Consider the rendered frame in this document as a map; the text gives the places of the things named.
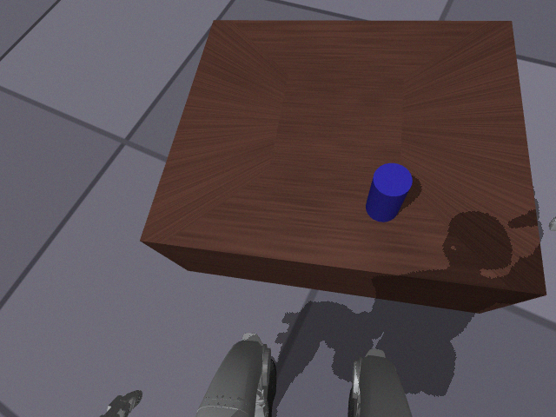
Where can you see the left robot hand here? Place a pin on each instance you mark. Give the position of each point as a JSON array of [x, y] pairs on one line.
[[122, 406]]

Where can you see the can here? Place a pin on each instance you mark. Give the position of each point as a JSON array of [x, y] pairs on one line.
[[389, 188]]

